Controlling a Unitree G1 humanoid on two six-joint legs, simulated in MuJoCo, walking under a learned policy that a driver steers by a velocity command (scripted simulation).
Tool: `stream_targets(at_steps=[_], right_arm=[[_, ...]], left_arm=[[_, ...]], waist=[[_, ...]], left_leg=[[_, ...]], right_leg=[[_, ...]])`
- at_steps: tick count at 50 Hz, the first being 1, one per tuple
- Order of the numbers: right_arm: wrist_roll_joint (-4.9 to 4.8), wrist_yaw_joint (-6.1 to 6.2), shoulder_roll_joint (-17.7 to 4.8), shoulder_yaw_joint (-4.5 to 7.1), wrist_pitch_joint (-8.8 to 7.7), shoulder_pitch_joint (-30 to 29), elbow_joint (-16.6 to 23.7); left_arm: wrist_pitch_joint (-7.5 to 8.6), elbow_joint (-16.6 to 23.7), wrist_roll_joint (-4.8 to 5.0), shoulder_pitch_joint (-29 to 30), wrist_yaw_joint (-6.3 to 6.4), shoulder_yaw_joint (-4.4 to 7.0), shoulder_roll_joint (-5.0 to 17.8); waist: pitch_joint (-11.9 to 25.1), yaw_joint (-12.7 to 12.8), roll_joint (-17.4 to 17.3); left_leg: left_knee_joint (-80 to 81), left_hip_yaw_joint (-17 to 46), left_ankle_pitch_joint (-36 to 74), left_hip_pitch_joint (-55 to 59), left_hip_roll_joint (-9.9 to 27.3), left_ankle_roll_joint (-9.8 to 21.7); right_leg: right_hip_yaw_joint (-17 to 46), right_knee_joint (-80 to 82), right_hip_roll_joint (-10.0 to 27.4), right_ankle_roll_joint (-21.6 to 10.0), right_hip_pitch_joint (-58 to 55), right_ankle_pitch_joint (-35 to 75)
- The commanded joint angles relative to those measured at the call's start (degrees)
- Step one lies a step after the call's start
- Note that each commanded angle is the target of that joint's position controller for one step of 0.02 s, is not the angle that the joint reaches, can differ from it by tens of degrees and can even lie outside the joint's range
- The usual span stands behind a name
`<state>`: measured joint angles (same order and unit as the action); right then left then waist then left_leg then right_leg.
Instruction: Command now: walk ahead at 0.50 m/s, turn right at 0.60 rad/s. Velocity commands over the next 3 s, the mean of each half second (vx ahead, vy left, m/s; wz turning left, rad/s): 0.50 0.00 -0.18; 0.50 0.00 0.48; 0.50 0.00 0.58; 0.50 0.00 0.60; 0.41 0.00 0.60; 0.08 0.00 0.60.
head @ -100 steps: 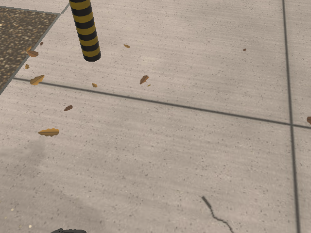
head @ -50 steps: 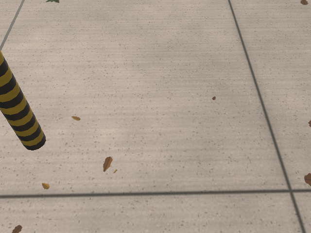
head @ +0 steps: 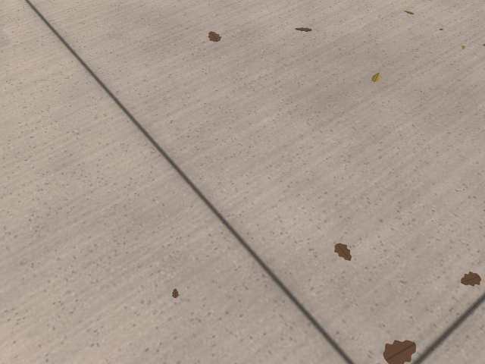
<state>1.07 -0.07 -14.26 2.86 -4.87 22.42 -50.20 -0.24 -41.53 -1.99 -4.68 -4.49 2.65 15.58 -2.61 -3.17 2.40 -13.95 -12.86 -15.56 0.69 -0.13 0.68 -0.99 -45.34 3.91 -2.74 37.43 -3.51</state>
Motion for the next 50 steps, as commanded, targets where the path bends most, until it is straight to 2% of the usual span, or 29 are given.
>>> stream_targets(at_steps=[1, 2, 4, 5, 6, 7, 8, 9, 10, 11, 12, 13, 14, 16, 19, 25, 29, 31, 33, 34, 35, 36, 37, 38, 39, 40, 42, 44, 50], right_arm=[[-0.07, 0.51, -8.9, 1.94, -0.37, 0.0, 2.7], [-0.04, 0.67, -9.4, 2.03, 0.07, 0.8, 2.2], [0.07, 1.02, -11.1, 2.31, 0.99, 1.5, 1.5], [0.07, 1.14, -11.9, 2.41, 1.56, 1.6, 1.4], [-0.22, 1.17, -12.1, 2.31, 2.1, 1.0, 1.8], [0.06, 1.05, -10.8, 1.84, 2.15, 0.8, 3.5], [-0.18, -0.43, -3.2, 0.05, 1.78, 3.2, 7.9], [0.33, -0.31, -8.0, 0.96, 1.67, -2.6, 8.1], [-0.83, -0.48, -7.4, 0.83, 1.34, -5.8, 8.7], [-1.14, -0.47, -6.3, 0.27, 0.89, -4.9, 7.7], [-0.56, -0.61, -6.0, 0.25, 1.37, -3.6, 6.4], [0.24, -0.87, -5.9, 0.19, 2.44, -0.7, 5.0], [0.52, -1.22, -5.8, 0.32, 3.36, 0.8, 4.0], [0.23, -1.92, -5.3, 0.62, 4.19, 0.3, 3.5], [-0.11, -2.14, -4.8, 0.94, 4.48, -5.2, 4.4], [0.35, -2.53, -3.2, 0.22, 3.83, -13.7, 6.5], [0.68, -3.16, -2.0, -0.78, 3.49, -19.5, 9.2], [0.66, -2.97, -2.8, -0.58, 3.59, -17.5, 9.2], [0.89, -2.46, -4.6, 0.2, 3.61, -9.6, 7.3], [1.16, -2.12, -6.4, 1.14, 3.25, -2.7, 5.4], [1.9, -1.52, -9.3, 2.51, 2.87, 5.7, 3.2], [1.82, -0.58, -16.5, 4.6, 3.31, 6.1, 3.4], [-0.67, -0.92, -16.7, 4.81, 3.68, 4.5, 3.7], [-1.12, -0.55, -14.7, 4.45, 3.85, 1.0, 4.0], [-1.01, -0.45, -11.1, 3.54, 3.9, -1.4, 4.1], [-0.82, -0.33, -8.8, 2.89, 3.69, -3.8, 4.3], [-1.08, -0.13, -7.6, 2.23, 2.79, -5.5, 4.6], [-1.12, -0.34, -9.4, 2.65, 1.77, -4.2, 4.3], [-1.13, -0.26, -10.7, 3.29, 2.1, 1.3, 4.0]], left_arm=[[0.74, 5.8, -0.27, 6.7, -0.54, -0.11, 1.9], [0.7, 6.2, -0.5, 7.1, -0.45, -0.01, 2.2], [0.66, 6.0, -0.91, 5.0, 0.11, 0.48, 3.1], [0.91, 4.9, -1.02, 0.8, 0.51, 1.01, 3.9], [1.48, 2.2, -1.32, -7.9, 1.15, 1.87, 5.1], [1.73, -0.6, -1.83, -17.9, 2.17, 3.5, 9.2], [1.56, 0.4, -0.88, -16.0, 3.0, 4.66, 15.3], [1.09, 1.2, 0.37, -19.4, 3.69, 4.32, 13.7], [1.16, -0.4, 0.55, -16.7, 4.33, 3.71, 11.3], [1.76, -1.1, 0.76, -14.3, 4.47, 2.77, 8.2], [2.47, -1.4, 0.76, -12.0, 4.53, 2.04, 6.2], [3.09, -1.5, 0.89, -10.2, 4.52, 1.41, 4.8], [3.8, -1.9, 0.91, -10.2, 4.39, 1.08, 4.1], [4.9, -3.3, 1.03, -11.5, 4.25, 1.28, 5.2], [5.51, -5.0, 0.93, -13.8, 4.28, 1.28, 5.3], [6.19, -7.3, 1.07, -16.0, 4.98, 0.44, 4.1], [5.71, -9.9, 0.85, -19.9, 6.02, 0.09, 4.5], [5.43, -10.4, 0.61, -19.5, 6.55, 0.24, 6.2], [4.73, -10.3, 0.2, -17.9, 7.15, 0.74, 8.3], [4.33, -9.8, 0.01, -16.9, 7.12, 0.98, 9.1], [4.36, -8.3, 0.54, -14.1, 6.8, 1.02, 9.4], [5.02, -5.0, 1.12, -16.7, 5.51, -0.29, 3.0], [5.65, -3.2, 0.6, -13.0, 4.97, 0.14, 5.3], [6.46, -1.8, 0.63, -9.8, 4.58, -0.21, 5.2], [6.96, -1.6, 0.95, -9.6, 4.46, -0.3, 5.5], [6.56, -2.0, 0.63, -9.9, 4.53, -0.17, 5.4], [4.16, -1.9, -0.85, -11.8, 4.27, -0.51, 4.4], [2.72, -1.0, -1.04, -11.2, 3.94, -0.81, 3.3], [2.58, 3.9, -0.3, 2.2, 3.39, -1.53, 2.8]], waist=[[-2.1, 0.2, -7.3], [-2.1, 0.1, -7.4], [0.1, 1.5, -8.5], [2.9, 3.5, -8.6], [7.9, 7.5, -6.9], [14.6, 11.5, -1.5], [19.0, 6.8, 13.1], [20.6, 10.7, 3.3], [12.7, 9.2, 0.7], [8.0, 6.6, -1.2], [5.8, 4.3, -2.1], [5.1, 2.3, -1.0], [5.0, 1.7, -0.3], [3.3, 1.3, -0.3], [-0.3, 2.9, 0.0], [-2.7, 4.8, 0.5], [-3.6, 6.5, 0.5], [-1.0, 4.9, 2.2], [3.4, 1.0, 4.2], [7.1, -2.1, 3.8], [11.1, -7.4, 0.4], [15.1, -3.4, -13.3], [18.3, -3.7, -9.6], [10.0, -2.4, -5.2], [4.8, -0.2, -1.3], [1.3, 2.3, 1.0], [1.3, 4.8, -0.9], [1.9, 5.1, -2.6], [1.0, -0.1, -6.4]], left_leg=[[3.8, 3.2, 25.0, -1.1, 15.4, 6.1], [2.0, 2.4, 28.7, 0.9, 15.9, 5.8], [-6.0, 0.1, 46.3, 3.9, 16.3, 5.1], [-13.7, -0.7, 53.4, 4.4, 16.3, 4.9], [-25.8, -2.2, 52.2, 0.9, 15.4, 3.9], [-42.6, -2.5, 35.7, -10.8, 14.1, 2.0], [-61.2, -0.1, -16.5, -37.2, 3.8, -1.2], [-66.1, 10.8, -14.7, -41.8, 2.5, -0.9], [-64.9, 12.2, -7.7, -43.9, 5.3, -0.1], [-59.8, 12.5, -4.7, -40.5, 6.8, 0.4], [-55.7, 13.2, -3.7, -36.7, 8.0, 0.4], [-53.7, 13.6, -3.0, -32.5, 8.2, 0.2], [-52.7, 13.8, -2.3, -30.0, 7.8, 0.1], [-50.9, 14.6, 0.6, -31.4, 6.5, 0.1], [-46.7, 16.2, 7.3, -38.0, 5.4, 0.1], [-32.9, 12.6, 16.8, -40.7, 3.6, 0.6], [-23.9, 6.7, 14.4, -39.3, 1.8, 3.0], [-22.1, 3.8, 9.3, -33.9, -1.6, 5.4], [-21.5, 2.9, 3.1, -25.6, -4.8, 8.4], [-19.0, 4.7, 1.7, -17.4, -5.7, 10.2], [-13.4, 11.4, 2.4, -4.2, -2.1, 13.4], [-12.7, 38.1, 6.3, 13.4, 15.0, 21.9], [-5.4, 56.2, 8.6, 17.0, 19.1, 26.8], [-3.4, 47.4, 8.5, 10.5, 18.3, 24.6], [-1.7, 42.0, 11.2, 2.7, 16.5, 21.9], [-0.7, 37.1, 15.8, -3.8, 13.4, 19.2], [0.8, 30.7, 21.6, -10.5, 9.1, 17.3], [1.2, 28.0, 26.3, -12.7, 6.8, 17.0], [0.1, 27.8, 24.4, -9.2, 3.8, 12.8]], right_leg=[[-3.8, 6.4, -0.9, -1.5, -2.9, -1.1], [-4.6, 7.9, -1.7, -2.3, -3.6, -3.6], [-6.8, 10.0, -5.2, -4.6, -8.8, -10.2], [-7.3, 11.4, -7.5, -6.0, -13.8, -12.6], [-7.1, 15.6, -9.7, -7.7, -24.7, -10.8], [3.5, 18.2, -3.1, -10.5, -40.1, -15.8], [34.0, 22.3, 15.3, -17.6, -57.5, -16.2], [41.3, 27.8, 17.6, -17.9, -56.4, -9.6], [29.2, 27.4, 15.9, -16.5, -50.8, 0.2], [22.5, 28.0, 13.3, -14.3, -42.8, 9.1], [17.2, 29.2, 10.7, -11.8, -37.5, 12.5], [13.4, 31.1, 9.0, -10.4, -33.2, 13.5], [11.2, 32.6, 8.3, -9.7, -30.7, 14.1], [8.0, 35.2, 7.5, -8.9, -29.9, 13.9], [3.8, 38.0, 6.7, -6.4, -31.7, 11.8], [-3.6, 38.6, 6.2, -3.9, -37.1, 18.3], [-7.1, 34.8, 7.6, -2.9, -43.8, 31.2], [-8.8, 28.2, 8.2, -1.8, -46.4, 48.9], [-9.8, 15.9, 9.3, -1.6, -46.8, 60.8], [-9.9, 5.5, 9.4, -1.9, -43.6, 56.8], [-10.9, -10.4, 7.2, -1.6, -33.7, 41.3], [-10.6, -32.7, -3.6, 1.0, -9.4, -10.3], [2.5, -42.3, -8.2, 1.2, 2.2, -25.1], [5.8, -39.2, -3.5, 0.8, 6.5, -19.3], [4.7, -33.9, -1.4, 1.1, 4.6, -15.9], [4.3, -29.0, 0.2, 1.7, 1.7, -15.2], [3.7, -23.4, 1.3, 3.7, -4.1, -15.1], [2.0, -18.6, 1.3, 5.1, -4.9, -13.6], [0.6, 0.8, 0.1, 6.7, -1.8, -0.3]])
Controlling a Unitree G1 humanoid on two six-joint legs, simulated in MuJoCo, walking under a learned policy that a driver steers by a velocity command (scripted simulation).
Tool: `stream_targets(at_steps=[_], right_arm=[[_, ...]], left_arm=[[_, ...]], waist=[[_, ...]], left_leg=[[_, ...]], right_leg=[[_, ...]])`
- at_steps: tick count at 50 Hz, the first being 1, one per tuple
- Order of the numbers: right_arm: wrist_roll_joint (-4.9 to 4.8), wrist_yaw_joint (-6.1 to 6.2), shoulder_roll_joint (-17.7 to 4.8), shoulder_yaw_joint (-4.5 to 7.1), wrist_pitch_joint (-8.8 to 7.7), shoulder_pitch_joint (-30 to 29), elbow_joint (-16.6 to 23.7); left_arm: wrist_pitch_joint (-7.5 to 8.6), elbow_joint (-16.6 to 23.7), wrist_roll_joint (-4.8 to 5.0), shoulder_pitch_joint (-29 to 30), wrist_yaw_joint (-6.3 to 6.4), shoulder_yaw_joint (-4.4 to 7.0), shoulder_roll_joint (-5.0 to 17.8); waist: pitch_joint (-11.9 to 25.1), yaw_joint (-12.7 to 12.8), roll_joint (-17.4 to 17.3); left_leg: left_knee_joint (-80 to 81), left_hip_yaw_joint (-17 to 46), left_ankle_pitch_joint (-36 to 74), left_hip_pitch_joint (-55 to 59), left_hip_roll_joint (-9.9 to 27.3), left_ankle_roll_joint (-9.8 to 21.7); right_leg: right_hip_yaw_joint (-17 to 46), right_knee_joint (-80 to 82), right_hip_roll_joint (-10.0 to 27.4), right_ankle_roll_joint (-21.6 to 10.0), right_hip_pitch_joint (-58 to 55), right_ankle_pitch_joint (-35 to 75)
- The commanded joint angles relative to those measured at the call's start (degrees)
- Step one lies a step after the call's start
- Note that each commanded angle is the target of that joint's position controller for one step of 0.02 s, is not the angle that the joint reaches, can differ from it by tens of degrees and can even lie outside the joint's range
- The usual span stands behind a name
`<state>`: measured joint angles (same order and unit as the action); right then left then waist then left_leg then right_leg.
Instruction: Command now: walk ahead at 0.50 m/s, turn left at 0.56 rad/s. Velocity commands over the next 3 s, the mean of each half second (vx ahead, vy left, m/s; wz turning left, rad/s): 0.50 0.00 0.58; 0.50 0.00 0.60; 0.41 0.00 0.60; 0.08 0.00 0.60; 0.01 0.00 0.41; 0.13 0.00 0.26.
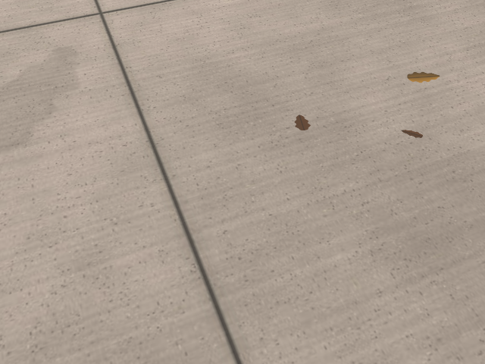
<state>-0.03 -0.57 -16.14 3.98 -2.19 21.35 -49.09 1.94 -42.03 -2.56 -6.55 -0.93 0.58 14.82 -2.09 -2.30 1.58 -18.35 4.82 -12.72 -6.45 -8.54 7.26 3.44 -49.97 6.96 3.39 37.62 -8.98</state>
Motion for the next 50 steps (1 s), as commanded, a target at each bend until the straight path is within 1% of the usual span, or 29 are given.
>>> stream_targets(at_steps=[1, 3, 5, 7, 8, 9, 10, 11, 12, 13, 14, 15, 17, 20, 26, 29, 31, 33, 34, 35, 36, 37, 38, 39, 40, 42, 44, 46, 50], right_arm=[[0.1, 0.32, -9.0, 2.27, -0.47, 3.4, 2.9], [0.55, 0.5, -9.4, 2.42, -0.29, 4.6, 3.1], [0.96, 0.83, -10.1, 2.6, -0.27, 4.0, 3.8], [1.21, 1.05, -11.1, 2.82, -0.47, 0.4, 5.2], [1.09, 0.82, -11.4, 2.83, -0.76, -1.2, 5.6], [0.5, 0.28, -9.8, 2.32, -1.27, -1.5, 5.8], [-1.01, 0.07, -4.5, 0.87, -1.77, 0.3, 8.0], [-0.58, 0.0, -3.9, 0.49, -1.44, 5.3, 9.7], [1.12, 0.48, -7.5, 0.92, -0.3, 3.9, 7.2], [1.47, -0.14, -7.5, 0.94, -0.04, 0.1, 7.2], [1.43, -0.67, -6.4, 0.77, 0.2, -1.3, 7.5], [2.04, -1.21, -6.0, 0.77, 0.77, -2.0, 7.7], [2.24, -2.02, -5.1, 0.53, 1.86, -2.0, 8.0], [2.17, -2.72, -4.3, 0.21, 2.41, -6.5, 10.1], [1.92, -3.88, -2.0, -1.08, 2.08, -17.2, 13.8], [2.14, -4.45, -1.9, -1.43, 1.95, -21.6, 15.5], [2.49, -4.31, -2.3, -1.3, 1.98, -22.7, 16.2], [2.88, -3.64, -3.2, -0.75, 1.96, -19.8, 15.7], [3.05, -3.15, -4.2, -0.15, 1.63, -14.5, 14.3], [3.49, -2.4, -5.6, 0.85, 1.07, -4.7, 11.1], [3.87, -1.37, -11.4, 2.72, 1.04, 2.6, 9.6], [1.63, -0.93, -16.9, 4.05, 1.49, 0.3, 11.0], [0.82, -0.46, -15.8, 4.02, 1.98, 2.1, 11.2], [0.64, 0.17, -13.1, 3.33, 1.84, 0.1, 9.8], [0.57, 0.42, -9.8, 2.38, 1.51, -2.0, 9.3], [0.32, 0.55, -7.2, 1.34, 0.67, -6.0, 9.7], [0.18, 0.15, -7.3, 1.28, -0.37, -5.4, 9.4], [0.33, 0.02, -8.5, 1.67, -0.72, -3.6, 8.6], [0.21, 0.01, -8.5, 1.82, -0.81, 0.8, 7.1]], left_arm=[[0.56, 5.0, 0.45, 5.8, -0.24, 0.45, 3.7], [1.03, 6.1, 0.77, 8.5, -0.27, 0.33, 4.2], [1.6, 6.9, 0.94, 8.8, -0.19, 0.43, 5.1], [2.13, 5.5, 1.1, 3.0, 0.17, 1.14, 7.2], [2.56, 3.6, 1.03, -3.3, 0.68, 1.78, 8.4], [3.37, 2.1, 0.28, -10.7, 1.39, 2.67, 10.8], [3.45, 2.3, -1.16, -18.6, 2.42, 3.86, 15.7], [2.36, 2.2, -0.8, -15.9, 2.21, 4.75, 18.6], [1.76, 2.8, 0.0, -12.1, 1.98, 3.84, 12.5], [1.69, 3.3, 0.52, -9.1, 1.75, 2.77, 7.9], [1.77, 3.1, 0.42, -7.4, 1.61, 2.29, 6.3], [2.11, 2.3, 0.57, -8.0, 1.75, 2.14, 5.9], [3.18, 1.0, 1.14, -9.5, 1.46, 2.31, 6.1], [4.14, -0.3, 1.57, -11.1, 0.95, 2.89, 6.8], [3.87, -2.4, 1.46, -13.1, 0.8, 3.41, 7.3], [3.46, -3.5, 1.47, -15.2, 1.17, 3.91, 8.8], [2.73, -4.5, 1.39, -16.7, 1.48, 4.14, 9.6], [1.91, -5.2, 1.26, -17.2, 1.84, 4.47, 11.4], [1.37, -5.3, 1.3, -17.2, 1.95, 4.6, 12.2], [0.95, -4.8, 1.48, -16.6, 1.99, 4.46, 12.2], [1.09, -2.2, 1.8, -17.8, 1.6, 3.46, 8.9], [1.46, 2.1, 1.4, -15.9, 0.75, 3.0, 5.7], [1.76, 3.6, 0.77, -9.1, 0.62, 3.55, 9.4], [2.36, 3.9, 1.62, -7.7, 0.49, 2.89, 7.6], [2.67, 2.9, 1.6, -9.0, 0.64, 2.58, 6.9], [0.95, 2.0, -0.08, -11.5, 0.55, 2.56, 6.9], [-0.61, 1.9, -0.5, -12.1, 0.16, 2.57, 6.3], [-1.08, 2.8, -0.3, -9.1, -0.05, 2.36, 5.4], [-0.96, 5.6, -0.04, 0.6, -0.17, 2.09, 5.0]], waist=[[0.8, -1.9, -5.7], [1.0, -3.1, -5.8], [1.3, -2.6, -6.2], [2.4, 0.9, -6.8], [4.9, 4.1, -5.8], [9.5, 7.9, -1.8], [18.5, 9.8, 6.8], [19.9, 4.9, 17.5], [11.9, 3.8, 6.6], [5.7, 4.0, 1.0], [3.1, 3.1, 1.2], [1.8, 2.8, 3.7], [1.9, 2.1, 5.4], [1.4, 2.1, 4.1], [-1.2, 4.0, 3.6], [-2.4, 5.2, 3.5], [-2.5, 5.4, 3.5], [0.3, 3.6, 4.5], [3.6, 1.2, 4.3], [9.2, -3.2, 1.7], [16.4, -5.5, -6.2], [20.7, -2.3, -17.2], [17.9, -5.7, -7.7], [10.8, -3.5, -5.1], [5.6, -0.5, -2.2], [3.8, 3.6, -2.6], [4.3, 4.4, -3.0], [2.9, 3.8, -3.1], [0.0, 0.4, -4.3]], left_leg=[[3.7, 10.8, 22.4, -0.4, 12.4, 6.0], [1.6, 12.5, 24.5, 2.4, 13.4, 5.7], [-0.8, 14.9, 25.7, 3.8, 14.7, 4.8], [-4.6, 16.7, 27.6, 1.2, 15.1, 2.6], [-10.6, 16.2, 30.4, -0.5, 13.4, 1.4], [-22.2, 12.9, 27.0, -4.6, 9.4, -0.1], [-39.5, 6.4, 7.8, -14.7, 4.5, -2.0], [-48.6, 1.7, -20.9, -28.0, -0.3, -2.6], [-53.5, 2.3, -15.8, -31.6, 5.5, -2.2], [-52.2, 1.5, -10.6, -31.0, 7.2, -2.5], [-49.8, 0.8, -7.9, -29.6, 8.9, -3.1], [-48.5, 0.2, -7.0, -28.8, 10.1, -3.7], [-48.5, -0.8, -4.9, -27.7, 10.6, -4.5], [-47.2, -1.1, -0.6, -32.0, 11.6, -5.4], [-30.3, -5.2, 10.5, -32.1, 12.2, -5.8], [-22.6, -8.6, 8.9, -29.4, 11.8, -4.0], [-19.4, -10.6, 4.7, -27.7, 10.4, -2.2], [-17.4, -12.9, -1.8, -21.7, 6.6, 0.2], [-15.6, -13.2, -3.7, -15.7, 4.0, 1.7], [-11.3, -12.2, -1.4, -2.9, 2.3, 3.5], [-8.8, 4.6, -11.2, 14.6, 14.0, 7.6], [-0.9, 36.3, -7.6, 25.4, 27.8, 14.6], [1.1, 34.0, 1.3, 24.6, 27.3, 14.7], [0.4, 25.3, 8.5, 18.0, 26.2, 13.9], [1.0, 19.6, 15.7, 9.4, 23.1, 11.3], [2.7, 13.5, 21.1, 0.4, 18.2, 9.1], [4.0, 11.9, 23.1, -2.6, 16.4, 9.6], [5.7, 11.5, 19.4, -4.2, 15.2, 9.3], [6.6, 12.9, 15.0, -1.9, 14.1, 7.7]], right_leg=[[-3.7, 7.6, -3.5, 0.5, -1.8, 6.2], [-3.6, 11.3, -4.7, 0.0, -2.1, 6.6], [-2.5, 15.1, -5.6, -1.1, -5.0, 4.8], [-2.0, 19.3, -7.1, -2.7, -14.9, 0.8], [-2.6, 21.9, -8.4, -3.8, -23.4, -0.2], [0.8, 24.8, -4.4, -5.7, -34.7, -1.0], [18.2, 28.0, 11.3, -9.4, -49.0, -15.0], [41.7, 35.2, 19.6, -14.6, -52.0, -17.4], [37.5, 34.5, 17.7, -14.7, -45.1, -24.4], [27.9, 35.4, 14.4, -13.5, -38.0, -21.1], [19.9, 36.8, 11.4, -12.1, -33.8, -13.5], [14.4, 37.6, 9.5, -11.4, -31.4, -7.3], [7.9, 38.7, 7.9, -11.2, -30.0, 2.2], [2.1, 40.7, 8.5, -12.4, -31.4, 8.2], [-9.0, 41.2, 6.4, -11.2, -32.9, 13.1], [-11.5, 40.2, 7.8, -10.3, -35.8, 15.7], [-13.3, 37.1, 8.6, -9.6, -39.3, 22.7], [-15.7, 27.9, 8.9, -8.8, -42.0, 41.7], [-16.6, 19.0, 8.7, -8.6, -42.1, 47.7], [-18.1, 5.6, 7.4, -7.3, -36.9, 43.3], [-18.4, -12.7, 4.8, -5.0, -20.4, 21.8], [-12.1, -30.7, -7.2, -1.7, 0.5, -21.8], [-2.8, -33.0, -5.3, -2.1, 7.0, -18.5], [-2.2, -30.2, -2.5, -2.6, 7.6, -13.6], [-2.2, -23.5, -0.5, -2.8, 3.9, -11.3], [-1.8, -17.7, 0.6, -1.9, -3.3, -11.3], [-2.7, -14.7, -0.1, -1.0, -5.0, -10.4], [-3.3, -10.3, -0.4, -0.4, -3.4, -6.4], [-2.9, 0.9, -1.1, 0.3, 1.1, 2.9]])
Over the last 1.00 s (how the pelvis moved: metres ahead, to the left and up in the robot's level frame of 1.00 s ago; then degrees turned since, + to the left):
0.55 -0.03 0.00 15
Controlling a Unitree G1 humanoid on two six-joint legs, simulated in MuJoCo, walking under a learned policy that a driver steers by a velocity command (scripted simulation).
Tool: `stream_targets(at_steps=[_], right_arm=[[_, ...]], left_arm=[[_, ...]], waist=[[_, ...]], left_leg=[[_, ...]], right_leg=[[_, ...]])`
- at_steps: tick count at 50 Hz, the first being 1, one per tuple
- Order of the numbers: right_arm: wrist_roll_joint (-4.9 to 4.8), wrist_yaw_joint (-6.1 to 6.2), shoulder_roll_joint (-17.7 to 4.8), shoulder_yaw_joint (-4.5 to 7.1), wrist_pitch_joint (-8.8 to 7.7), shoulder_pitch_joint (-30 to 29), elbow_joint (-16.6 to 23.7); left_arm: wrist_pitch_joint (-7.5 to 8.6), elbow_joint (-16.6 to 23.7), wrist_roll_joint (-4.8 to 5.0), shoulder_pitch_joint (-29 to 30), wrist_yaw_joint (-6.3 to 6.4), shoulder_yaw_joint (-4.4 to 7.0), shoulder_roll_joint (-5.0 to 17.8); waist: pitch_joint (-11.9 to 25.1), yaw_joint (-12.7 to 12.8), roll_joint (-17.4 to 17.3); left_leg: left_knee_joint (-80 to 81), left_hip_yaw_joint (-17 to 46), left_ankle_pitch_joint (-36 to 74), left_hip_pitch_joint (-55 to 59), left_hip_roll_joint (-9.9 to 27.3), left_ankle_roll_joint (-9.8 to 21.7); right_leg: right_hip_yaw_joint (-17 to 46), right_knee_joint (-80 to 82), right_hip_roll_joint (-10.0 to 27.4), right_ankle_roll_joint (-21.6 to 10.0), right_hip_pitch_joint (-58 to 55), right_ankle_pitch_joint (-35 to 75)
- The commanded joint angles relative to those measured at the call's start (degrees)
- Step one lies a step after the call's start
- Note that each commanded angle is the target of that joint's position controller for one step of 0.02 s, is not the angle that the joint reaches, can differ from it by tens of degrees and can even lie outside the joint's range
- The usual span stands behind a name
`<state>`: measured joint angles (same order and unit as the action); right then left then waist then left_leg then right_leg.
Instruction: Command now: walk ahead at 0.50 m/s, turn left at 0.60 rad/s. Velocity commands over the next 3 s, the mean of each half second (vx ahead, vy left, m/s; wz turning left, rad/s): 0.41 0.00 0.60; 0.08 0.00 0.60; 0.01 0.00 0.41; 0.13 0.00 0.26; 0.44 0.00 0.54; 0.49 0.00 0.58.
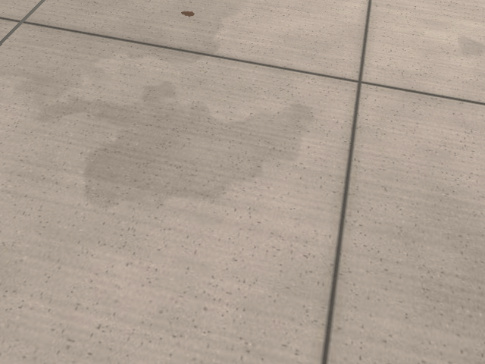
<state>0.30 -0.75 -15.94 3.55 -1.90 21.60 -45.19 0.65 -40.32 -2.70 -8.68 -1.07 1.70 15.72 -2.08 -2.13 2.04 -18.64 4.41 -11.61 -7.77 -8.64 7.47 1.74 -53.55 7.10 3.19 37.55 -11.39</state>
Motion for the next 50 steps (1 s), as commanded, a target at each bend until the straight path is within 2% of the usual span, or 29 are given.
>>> stream_targets(at_steps=[1, 4, 6, 8, 9, 10, 11, 12, 13, 14, 15, 16, 18, 19, 21, 23, 27, 32, 33, 34, 35, 36, 37, 38, 39, 40, 41, 44, 50], right_arm=[[-0.12, 0.24, -8.8, 2.32, -1.14, 1.7, 2.9], [0.21, 0.58, -9.3, 2.5, -1.14, 4.9, 2.1], [0.49, 0.93, -9.8, 2.63, -1.02, 5.7, 1.9], [0.61, 1.32, -10.6, 2.79, -0.96, 4.0, 2.3], [0.68, 1.33, -11.0, 2.87, -1.0, 2.2, 2.7], [0.63, 1.1, -11.4, 2.88, -1.21, 0.8, 2.9], [0.09, 0.6, -10.5, 2.56, -1.62, 0.0, 2.8], [-0.44, 0.35, -5.8, 1.19, -2.18, 0.6, 4.6], [-1.26, 0.43, -3.3, 0.71, -1.85, 7.0, 6.3], [0.76, 1.14, -7.8, 1.18, -0.67, 5.2, 3.7], [1.0, 0.78, -8.0, 1.48, -0.24, 1.7, 3.5], [0.9, 0.53, -7.0, 1.38, 0.18, 0.3, 3.5], [1.6, -0.21, -5.9, 1.46, 1.74, 0.4, 3.4], [1.55, -0.58, -5.4, 1.43, 2.25, 0.3, 3.7], [1.28, -1.19, -4.7, 1.27, 2.8, -1.9, 5.0], [1.31, -1.73, -3.8, 0.78, 3.14, -5.3, 6.5], [1.31, -2.84, -1.9, -0.37, 3.14, -10.5, 8.6], [1.95, -2.66, -4.0, 0.43, 2.96, -12.7, 10.5], [2.37, -2.3, -4.2, 0.72, 2.45, -10.0, 9.8], [3.05, -1.45, -5.6, 1.3, 1.61, -5.5, 8.5], [2.98, -0.47, -12.4, 2.83, 1.02, -2.1, 9.1], [-0.23, -0.26, -16.0, 3.94, 1.84, -1.3, 9.7], [-1.84, -0.26, -14.1, 3.7, 2.28, 0.7, 9.1], [-1.02, 0.56, -13.6, 3.81, 3.01, -2.8, 9.7], [-0.33, 1.04, -9.7, 2.71, 3.64, -7.1, 9.9], [-0.26, 1.39, -7.6, 1.97, 3.98, -10.5, 9.8], [0.23, 1.22, -6.9, 1.7, 4.01, -11.0, 9.8], [0.47, 0.6, -8.4, 2.35, 3.22, -9.5, 9.0], [1.03, 0.17, -9.3, 3.19, 3.93, -7.4, 8.3]], left_arm=[[0.46, 4.4, 0.23, 4.6, -0.11, 0.86, 4.0], [1.08, 6.1, 0.66, 9.8, -0.39, 0.52, 3.9], [1.61, 7.1, 0.97, 11.8, -0.44, 0.42, 4.3], [2.05, 7.0, 1.12, 9.5, -0.23, 0.68, 5.3], [2.27, 6.1, 1.23, 6.0, 0.1, 1.0, 6.0], [2.61, 4.3, 1.19, 0.2, 0.7, 1.62, 7.2], [3.4, 2.5, 0.66, -7.2, 1.42, 2.42, 9.2], [3.72, 2.3, -0.59, -16.9, 2.52, 3.4, 13.5], [2.93, 2.4, -0.7, -14.3, 2.51, 4.33, 17.7], [2.34, 3.1, 0.33, -9.9, 2.27, 3.52, 12.0], [2.39, 3.6, 0.9, -6.8, 2.11, 2.33, 7.5], [2.57, 3.1, 0.92, -5.4, 1.88, 1.67, 5.3], [3.33, 1.8, 1.49, -5.8, 1.82, 1.26, 4.6], [3.84, 1.3, 1.72, -6.5, 1.55, 1.32, 4.8], [4.17, 0.6, 1.92, -6.4, 1.48, 1.6, 5.7], [3.64, 0.2, 1.99, -5.9, 1.74, 1.81, 6.2], [2.7, -0.2, 2.13, -4.8, 1.89, 2.05, 6.7], [1.18, -1.0, 2.59, -7.2, 2.08, 3.32, 9.3], [0.63, -1.0, 2.82, -7.0, 2.24, 3.41, 9.5], [0.27, -1.4, 2.62, -8.9, 2.14, 3.41, 9.3], [-0.23, 0.7, 1.63, -12.2, 1.9, 2.66, 6.5], [-1.8, 2.7, 1.2, -12.0, 1.92, 2.34, 5.2], [-2.88, 1.8, 0.42, -11.3, 1.98, 2.48, 6.4], [-2.8, 3.0, 1.6, -8.4, 2.35, 1.75, 4.9], [-2.68, 2.9, 1.49, -4.6, 2.66, 2.01, 6.1], [-2.87, 3.0, 1.2, -4.1, 2.66, 2.39, 6.8], [-3.31, 1.8, 0.78, -5.6, 2.47, 2.52, 7.2], [-4.04, 1.6, 1.13, -6.4, 1.96, 2.15, 5.0], [-4.0, 3.3, 1.43, -1.7, 2.31, 2.05, 4.8]], waist=[[0.0, -0.6, -5.0], [-0.2, -2.7, -5.2], [-0.2, -3.2, -5.6], [0.1, -1.4, -6.4], [0.8, 0.5, -6.8], [3.2, 3.3, -6.2], [7.4, 7.3, -2.8], [16.7, 10.4, 3.9], [19.9, 5.1, 17.9], [11.4, 3.6, 6.5], [5.3, 3.3, 0.5], [3.0, 2.4, -1.3], [2.8, 1.1, 3.4], [3.6, 0.9, 4.6], [4.4, 0.5, 5.3], [3.7, 0.7, 5.7], [3.5, 1.5, 6.1], [3.8, 2.7, 5.6], [5.2, 1.3, 3.7], [8.4, -0.7, -1.5], [13.0, -0.5, -13.7], [16.7, 0.2, -17.0], [16.6, -0.8, -7.5], [15.0, -1.4, -11.8], [8.2, 0.1, -7.6], [4.4, 2.2, -9.4], [4.7, 2.9, -8.8], [6.7, 3.2, -5.7], [5.4, 0.8, -8.7]], left_leg=[[6.3, 13.7, 14.4, 0.7, 14.2, 7.1], [3.5, 15.1, 19.1, 4.5, 14.6, 6.6], [1.2, 16.5, 22.7, 6.1, 15.2, 5.9], [-1.1, 18.1, 24.4, 5.2, 15.6, 4.0], [-3.3, 18.3, 27.0, 3.0, 15.2, 2.8], [-8.8, 17.9, 31.5, 1.2, 13.6, 1.5], [-19.9, 14.7, 30.0, -2.7, 9.7, 0.0], [-36.7, 9.4, 13.0, -9.5, 6.1, -1.4], [-48.4, 3.7, -21.4, -25.5, -1.7, -2.9], [-53.2, 3.6, -17.2, -29.8, 4.2, -2.9], [-52.6, 2.7, -12.8, -28.1, 5.6, -3.5], [-51.1, 1.7, -11.1, -26.3, 7.1, -4.3], [-49.5, 0.0, -11.2, -23.2, 8.3, -5.8], [-49.3, -0.6, -10.4, -22.7, 7.8, -6.1], [-47.3, -1.2, -7.9, -24.2, 7.5, -6.8], [-42.2, -2.5, -4.4, -25.9, 8.2, -7.4], [-27.4, -6.0, 4.5, -18.7, 9.2, -6.7], [-17.0, -8.1, -1.2, -13.8, 7.7, -3.9], [-12.6, -8.5, 0.1, -9.9, 6.5, -2.9], [-7.2, -5.9, 8.1, -2.6, 6.3, -1.2], [-7.3, 12.8, 32.3, 7.9, 21.7, 2.9], [-6.2, 29.9, 47.5, 11.5, 30.8, 12.9], [-8.2, 23.9, 52.3, 12.1, 29.3, 14.7], [-3.4, 24.0, 32.4, 7.7, 28.4, 15.1], [0.0, 19.8, 18.9, 1.6, 22.9, 10.8], [1.0, 16.7, 14.3, -3.8, 18.8, 7.6], [1.0, 15.2, 16.4, -5.6, 17.1, 6.5], [0.8, 14.9, 16.5, -5.8, 15.9, 5.8], [3.3, 21.8, -3.3, -6.3, 15.2, 5.8]], right_leg=[[-1.1, 6.9, -1.8, 0.4, 1.5, 7.0], [-1.1, 12.9, -3.7, -0.1, 1.4, 9.0], [-0.9, 16.2, -5.0, -0.8, -0.5, 8.1], [-0.3, 20.2, -6.2, -2.0, -7.1, 5.7], [-0.6, 22.0, -7.3, -2.8, -13.5, 3.3], [-1.5, 24.0, -9.0, -3.8, -22.0, 1.6], [0.6, 27.3, -6.2, -5.6, -33.5, 2.3], [15.0, 29.4, 8.2, -8.5, -46.7, -11.4], [41.9, 37.7, 19.4, -14.5, -54.0, -15.1], [39.7, 37.4, 18.0, -14.5, -46.1, -14.8], [29.1, 36.7, 15.5, -14.0, -39.0, -2.9], [20.0, 36.4, 12.9, -13.3, -34.9, 12.3], [8.5, 35.6, 9.4, -12.3, -31.1, 32.3], [5.6, 35.3, 8.8, -12.4, -30.8, 38.8], [1.5, 35.7, 8.7, -12.9, -31.3, 43.4], [-2.2, 36.5, 8.6, -13.0, -31.4, 43.0], [-9.6, 35.6, 6.5, -11.3, -28.2, 37.4], [-10.3, 26.6, 9.0, -9.5, -31.7, 34.2], [-11.4, 20.0, 8.2, -8.6, -31.4, 33.5], [-12.9, 9.6, 5.8, -6.2, -28.8, 27.9], [-14.5, -6.8, 1.3, -3.1, -17.3, -1.3], [-7.9, -17.9, -8.2, -0.9, -6.6, -29.7], [-1.7, -22.2, -5.3, -0.5, -4.6, -28.1], [-1.2, -21.6, -5.8, -0.4, -2.2, -24.0], [0.3, -16.5, -3.4, -0.5, -2.2, -17.6], [0.2, -11.7, -3.1, -0.6, -4.7, -14.9], [-0.5, -11.3, -4.0, -0.8, -7.5, -13.6], [-0.4, -7.2, -5.5, -1.0, -9.6, -12.2], [1.1, 2.8, -7.1, -1.2, -9.6, -11.5]])
Over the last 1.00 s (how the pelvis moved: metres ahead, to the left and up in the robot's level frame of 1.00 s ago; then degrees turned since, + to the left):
0.49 0.11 0.00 36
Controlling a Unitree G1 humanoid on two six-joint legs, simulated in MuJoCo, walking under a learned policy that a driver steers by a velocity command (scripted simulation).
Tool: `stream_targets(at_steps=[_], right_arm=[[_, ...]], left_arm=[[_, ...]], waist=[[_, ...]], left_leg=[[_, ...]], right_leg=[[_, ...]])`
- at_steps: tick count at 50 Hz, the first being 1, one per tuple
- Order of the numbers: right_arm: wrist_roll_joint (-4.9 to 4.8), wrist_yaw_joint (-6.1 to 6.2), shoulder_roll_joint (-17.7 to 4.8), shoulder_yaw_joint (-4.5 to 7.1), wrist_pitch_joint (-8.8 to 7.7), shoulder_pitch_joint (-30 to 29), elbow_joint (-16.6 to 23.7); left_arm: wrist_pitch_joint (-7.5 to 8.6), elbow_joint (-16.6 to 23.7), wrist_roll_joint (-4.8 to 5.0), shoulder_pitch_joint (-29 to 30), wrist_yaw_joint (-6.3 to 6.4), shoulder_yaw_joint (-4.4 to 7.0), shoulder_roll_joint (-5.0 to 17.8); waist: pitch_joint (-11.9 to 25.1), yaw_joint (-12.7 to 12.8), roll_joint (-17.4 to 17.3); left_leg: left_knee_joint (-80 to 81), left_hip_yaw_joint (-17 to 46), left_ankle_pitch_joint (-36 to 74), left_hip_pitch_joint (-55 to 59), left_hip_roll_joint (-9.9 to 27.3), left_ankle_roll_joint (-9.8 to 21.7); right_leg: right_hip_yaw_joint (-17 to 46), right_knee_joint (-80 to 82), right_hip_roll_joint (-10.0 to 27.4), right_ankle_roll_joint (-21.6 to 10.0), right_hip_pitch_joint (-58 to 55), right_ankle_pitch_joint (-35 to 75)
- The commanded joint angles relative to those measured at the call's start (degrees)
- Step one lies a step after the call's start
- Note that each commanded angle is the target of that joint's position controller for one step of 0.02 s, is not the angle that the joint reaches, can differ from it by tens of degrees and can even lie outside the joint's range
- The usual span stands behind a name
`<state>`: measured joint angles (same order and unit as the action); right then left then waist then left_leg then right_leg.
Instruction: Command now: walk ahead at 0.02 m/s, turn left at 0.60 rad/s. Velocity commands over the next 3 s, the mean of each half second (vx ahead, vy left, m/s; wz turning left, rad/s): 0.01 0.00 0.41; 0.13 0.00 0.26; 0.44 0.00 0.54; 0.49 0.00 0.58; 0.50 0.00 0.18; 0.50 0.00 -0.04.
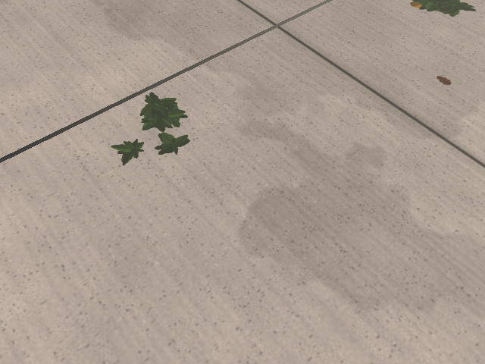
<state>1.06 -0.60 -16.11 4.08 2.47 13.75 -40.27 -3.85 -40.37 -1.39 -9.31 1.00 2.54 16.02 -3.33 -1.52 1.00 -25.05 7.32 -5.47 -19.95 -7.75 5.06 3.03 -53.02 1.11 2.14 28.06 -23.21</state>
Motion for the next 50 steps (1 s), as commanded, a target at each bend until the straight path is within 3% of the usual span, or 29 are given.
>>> stream_targets(at_steps=[1, 5, 8, 9, 10, 11, 13, 15, 20, 23, 25, 26, 27, 28, 29, 30, 31, 32, 35, 37, 39, 40, 43, 45, 46, 47, 48, 49, 50], right_arm=[[0.39, -0.08, -9.2, 2.77, -0.34, 0.5, 3.3], [0.58, -0.5, -9.4, 3.06, -0.06, -0.3, 3.0], [-0.71, -0.15, -8.5, 2.91, 0.04, -2.2, 2.8], [-1.22, 0.26, -5.5, 2.15, -0.16, -0.5, 3.0], [-1.34, 0.66, -4.9, 2.23, -0.43, -0.7, 3.8], [1.37, 0.8, -8.9, 3.16, -0.62, -1.3, 3.1], [0.84, 0.02, -7.8, 3.04, -0.29, 2.1, 0.7], [0.47, -0.59, -6.8, 2.57, 0.3, 4.0, -0.7], [-0.41, -0.13, -3.9, 0.57, 0.94, -2.1, -0.1], [-1.13, 0.31, -3.4, -0.47, 1.11, -3.0, -0.9], [-1.3, 0.84, -3.0, -0.91, 0.72, -0.9, -2.4], [-0.89, 1.2, -2.9, -1.2, 0.15, 0.3, -3.3], [-0.1, 1.54, -4.9, -1.09, -0.61, 0.0, -3.5], [0.92, 1.92, -8.4, -0.95, -1.37, 0.4, -3.2], [-0.3, 2.01, -7.4, -1.43, -1.51, -4.2, -4.1], [-0.5, 1.77, -4.4, -2.21, -1.93, -6.8, -3.6], [-0.4, 1.8, -4.1, -2.39, -2.23, -6.8, -4.0], [-0.09, 2.06, -4.7, -2.36, -2.22, -5.9, -5.0], [-1.01, 2.48, -7.2, -1.63, -2.41, -3.5, -7.4], [-1.09, 2.23, -8.1, -0.93, -1.78, -2.4, -7.8], [-0.22, 1.58, -9.8, 0.24, -0.82, 0.4, -8.3], [-0.04, 1.37, -10.1, 0.57, -0.74, 0.8, -8.4], [0.03, 1.04, -9.6, 1.07, -1.61, -1.7, -7.7], [-0.69, 0.67, -9.1, 1.35, -1.91, -8.0, -6.0], [-0.7, 0.71, -7.2, 1.14, -2.34, -10.5, -4.8], [-1.23, 0.53, -1.9, -0.16, -3.04, -11.2, -2.9], [0.29, 0.59, -4.1, 0.08, -3.34, -11.2, -2.1], [1.02, 0.26, -6.3, 0.58, -3.5, -9.6, -3.1], [0.83, -0.59, -6.1, 0.7, -3.68, -6.7, -4.9]], left_arm=[[0.67, 3.5, 0.25, -0.6, 0.31, 1.18, 4.5], [1.63, 3.6, 1.09, -2.0, 0.77, 1.0, 4.6], [2.64, 1.9, 1.02, -8.2, 1.87, 1.18, 5.1], [2.96, 2.4, 0.21, -7.8, 2.44, 2.02, 9.4], [2.9, 4.4, -0.37, -3.2, 2.14, 2.92, 14.3], [2.75, 4.1, -0.71, -2.4, 1.68, 2.78, 12.6], [3.16, 4.5, -0.03, 2.2, 0.95, 1.14, 6.7], [3.4, 4.7, 0.2, 2.5, 0.94, 0.96, 6.0], [3.74, 1.3, 0.4, -5.0, 0.79, 1.24, 6.8], [3.19, -0.1, 0.05, -5.5, 0.11, 1.59, 8.1], [2.64, -1.4, 0.44, -5.7, -0.23, 1.71, 8.5], [2.63, -2.0, 0.78, -5.6, -0.31, 1.63, 8.3], [2.99, -2.2, 0.83, -6.6, -0.38, 1.36, 7.0], [3.45, -0.8, 0.57, -7.7, -0.79, 0.59, 4.2], [3.07, -1.5, 1.22, -7.2, -0.48, -0.44, 1.4], [2.75, -2.7, 0.62, -6.0, -0.09, -0.11, 3.6], [2.8, -3.5, 0.43, -4.5, -0.11, 0.22, 4.6], [2.95, -4.2, 0.62, -4.1, -0.3, 0.47, 5.5], [3.16, -5.5, 0.65, -4.7, -0.15, 0.82, 6.1], [3.06, -5.6, 0.02, -4.3, 0.1, 0.84, 5.4], [2.88, -4.2, -0.77, -1.8, -0.34, 0.91, 4.9], [3.1, -3.4, -0.68, -1.3, -0.57, 0.8, 4.3], [5.01, -2.4, 0.04, -2.6, -0.87, 0.95, 4.8], [6.21, -4.9, 0.49, -10.2, -0.71, 0.93, 3.8], [6.61, -6.9, 0.22, -16.2, -0.03, 1.66, 5.8], [6.88, -7.4, -0.7, -21.5, 0.77, 3.07, 12.4], [6.42, -7.5, -0.73, -19.7, 0.87, 4.06, 16.0], [6.3, -6.7, -0.52, -15.5, 0.8, 3.12, 12.0], [6.68, -5.7, 0.01, -11.8, 0.61, 2.24, 8.6]], waist=[[6.5, 0.0, -7.7], [6.9, 0.4, -8.7], [6.4, 3.9, -7.5], [6.2, 2.6, 1.1], [3.8, 2.1, 12.2], [2.0, 1.7, 6.8], [1.4, -1.8, 3.8], [2.9, -1.5, 7.2], [4.7, 3.2, 7.7], [5.3, 3.9, 10.8], [5.2, 2.3, 10.3], [5.1, 1.1, 8.5], [6.8, 1.8, 5.7], [9.6, 3.1, -3.8], [5.9, 4.8, -11.1], [4.7, 4.4, -8.3], [3.9, 3.3, -8.1], [3.1, 2.7, -7.4], [2.5, 2.4, -6.7], [3.1, 1.7, -7.2], [-2.5, -0.1, -9.0], [-4.9, -0.3, -10.3], [-4.1, 1.8, -9.8], [-1.8, 7.4, -7.4], [-0.4, 10.4, -3.0], [3.1, 11.8, 10.4], [-0.4, 9.3, 11.3], [-4.7, 5.9, 4.7], [-6.0, 3.4, 2.2]], left_leg=[[9.5, 19.8, -10.1, 5.7, 14.2, 8.0], [8.1, 23.5, -6.0, 4.9, 13.5, 6.6], [5.5, 23.1, -10.4, -1.0, 9.5, 1.3], [-2.6, 17.0, -20.6, -5.6, 4.7, -2.4], [-16.4, 2.3, -23.9, -13.8, -5.6, -4.5], [-27.2, 2.4, -24.0, -11.1, -1.4, -5.1], [-35.9, 2.8, -18.8, -7.0, -1.0, -5.5], [-39.6, 1.4, -17.9, -8.4, -1.2, -6.4], [-25.0, -0.6, -20.6, -7.0, 1.1, -8.1], [-12.5, -5.6, -22.6, 1.9, 2.4, -7.0], [-0.4, -7.3, -14.5, 7.7, 2.8, -5.7], [8.8, -6.3, -4.4, 13.0, 4.0, -4.9], [11.2, -0.9, 0.7, 19.6, 8.1, -3.7], [10.5, 10.3, 11.3, 26.0, 19.1, -1.6], [6.2, 9.2, 20.3, 14.1, 21.7, 2.9], [6.0, 7.3, 15.8, 13.5, 18.8, 2.2], [6.1, 6.2, 10.2, 12.9, 16.2, 0.6], [6.5, 5.2, 7.6, 12.6, 14.2, -0.5], [5.5, 5.8, 9.2, 12.4, 13.1, -0.4], [7.0, 9.8, -9.6, 11.5, 13.5, 2.8], [12.1, 18.5, -36.0, 7.8, 16.5, 7.5], [14.2, 22.7, -40.9, 6.3, 18.2, 9.3], [14.1, 25.4, -34.1, 5.7, 18.7, 10.3], [9.2, 18.7, -28.5, -2.7, 13.0, 6.6], [1.7, 14.1, -28.6, -11.7, 8.5, 3.5], [-16.0, 3.5, -28.3, -19.7, 1.2, -0.1], [-25.7, 0.0, -26.0, -24.4, 0.7, -0.4], [-30.9, 2.0, -20.6, -24.4, 5.1, 0.0], [-32.2, 1.7, -15.8, -22.9, 6.6, -0.4]], right_leg=[[-0.1, 3.9, -1.6, -0.4, -1.0, 0.1], [0.0, 12.5, -4.2, -2.1, -7.6, -1.4], [0.0, 31.7, -4.1, -4.3, -20.6, 5.5], [9.8, 39.1, 6.5, -6.6, -23.6, 0.3], [26.4, 44.4, 19.5, -12.3, -20.9, -3.3], [24.8, 42.2, 20.8, -15.6, -13.6, 3.7], [14.3, 38.9, 13.7, -13.8, -11.2, 16.0], [8.7, 36.3, 10.3, -13.0, -16.0, 26.2], [6.7, 31.9, 10.7, -13.8, -26.3, 38.2], [6.2, 30.6, 10.3, -13.7, -24.6, 40.8], [5.9, 28.2, 9.7, -12.5, -23.4, 44.2], [5.4, 27.0, 9.3, -10.3, -20.8, 42.8], [5.3, 26.4, 8.7, -7.4, -16.5, 36.2], [1.7, 21.7, 5.5, -4.9, -10.6, 21.4], [-1.7, 29.0, 1.8, -3.8, -16.1, 5.4], [-1.5, 30.0, 2.0, -3.2, -18.3, 7.4], [-1.0, 31.0, 1.6, -3.0, -18.7, 11.5], [-0.8, 31.4, 1.8, -2.8, -19.4, 15.3], [-1.9, 29.7, 2.1, -2.7, -19.0, 17.5], [-5.7, 25.0, -1.0, -2.6, -16.1, 3.8], [-6.5, 18.7, -3.1, -3.6, -7.5, -5.0], [-5.7, 16.1, -3.1, -4.3, -4.9, -5.7], [-1.8, 14.7, -1.5, -5.8, -5.1, -3.8], [-3.8, 27.8, -2.9, -6.1, -21.9, 4.6], [-0.3, 32.6, -0.4, -6.1, -34.0, 4.7], [19.5, 42.9, 14.3, -8.6, -41.2, -13.9], [34.3, 48.8, 22.8, -12.1, -35.4, -24.6], [31.4, 48.4, 22.4, -13.0, -30.3, -24.7], [24.9, 48.3, 19.1, -11.6, -28.0, -19.4]])
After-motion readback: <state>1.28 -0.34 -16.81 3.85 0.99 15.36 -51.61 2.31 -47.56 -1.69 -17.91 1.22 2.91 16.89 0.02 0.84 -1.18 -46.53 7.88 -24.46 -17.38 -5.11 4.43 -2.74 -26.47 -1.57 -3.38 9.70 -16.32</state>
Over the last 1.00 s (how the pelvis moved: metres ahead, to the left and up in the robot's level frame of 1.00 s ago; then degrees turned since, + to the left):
0.32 0.01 -0.01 35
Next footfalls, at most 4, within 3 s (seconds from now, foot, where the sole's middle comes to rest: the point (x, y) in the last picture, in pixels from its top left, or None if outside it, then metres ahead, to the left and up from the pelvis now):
0.18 right None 0.06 -0.13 -0.77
0.54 left None -0.01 0.08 -0.77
1.40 left None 0.30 0.19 -0.77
1.94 right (124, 293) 0.65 0.32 -0.77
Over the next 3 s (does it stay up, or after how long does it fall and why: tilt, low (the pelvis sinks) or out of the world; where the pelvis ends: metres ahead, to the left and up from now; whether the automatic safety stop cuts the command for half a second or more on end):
stays up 0.77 0.72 -0.02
